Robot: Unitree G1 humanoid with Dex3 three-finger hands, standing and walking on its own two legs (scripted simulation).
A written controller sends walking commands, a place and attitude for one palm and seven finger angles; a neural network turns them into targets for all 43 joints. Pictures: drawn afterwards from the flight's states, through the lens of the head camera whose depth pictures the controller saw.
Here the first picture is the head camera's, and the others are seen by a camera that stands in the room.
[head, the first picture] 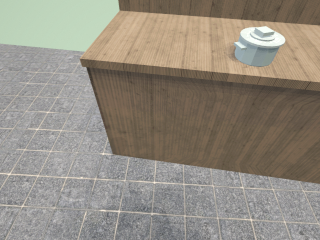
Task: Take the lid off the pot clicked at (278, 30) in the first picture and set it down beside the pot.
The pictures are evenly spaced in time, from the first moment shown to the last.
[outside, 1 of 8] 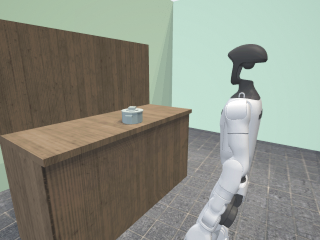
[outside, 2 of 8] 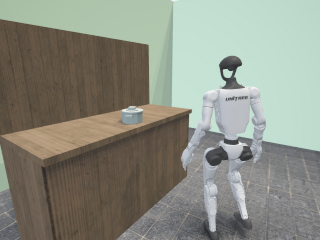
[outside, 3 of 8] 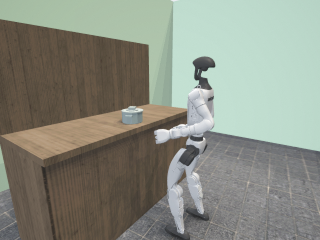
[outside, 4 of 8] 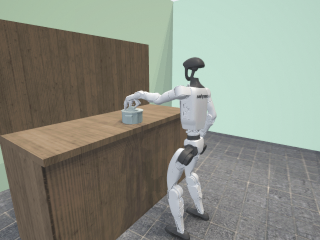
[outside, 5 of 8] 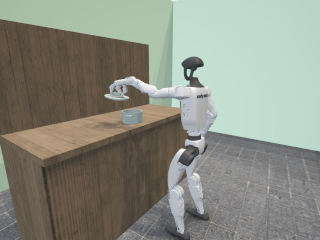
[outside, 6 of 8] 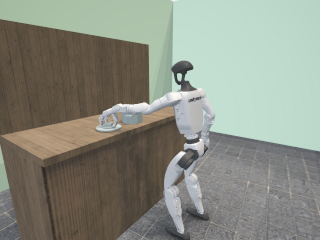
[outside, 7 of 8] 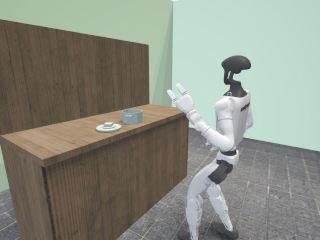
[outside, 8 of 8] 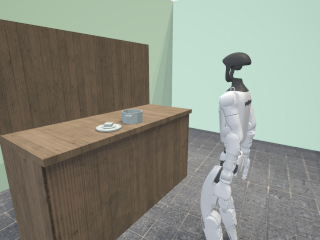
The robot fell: no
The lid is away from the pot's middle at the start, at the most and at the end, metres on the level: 0.00 0.25 0.25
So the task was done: yes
